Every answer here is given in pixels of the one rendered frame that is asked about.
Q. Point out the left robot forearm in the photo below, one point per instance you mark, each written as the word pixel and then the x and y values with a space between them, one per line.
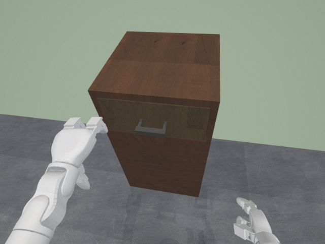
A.
pixel 47 208

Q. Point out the right robot forearm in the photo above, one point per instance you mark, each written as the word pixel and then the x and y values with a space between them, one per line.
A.
pixel 265 237

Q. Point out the drawer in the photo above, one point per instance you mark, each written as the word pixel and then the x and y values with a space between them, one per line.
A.
pixel 187 122

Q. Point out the handle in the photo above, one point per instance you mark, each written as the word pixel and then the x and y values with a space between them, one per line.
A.
pixel 150 131

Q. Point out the robot left hand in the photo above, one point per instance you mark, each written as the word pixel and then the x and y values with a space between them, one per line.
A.
pixel 74 143

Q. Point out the robot right hand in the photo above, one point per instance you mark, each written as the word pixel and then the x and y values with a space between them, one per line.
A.
pixel 247 228

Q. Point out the cabinet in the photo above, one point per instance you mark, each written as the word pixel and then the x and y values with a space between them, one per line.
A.
pixel 168 68

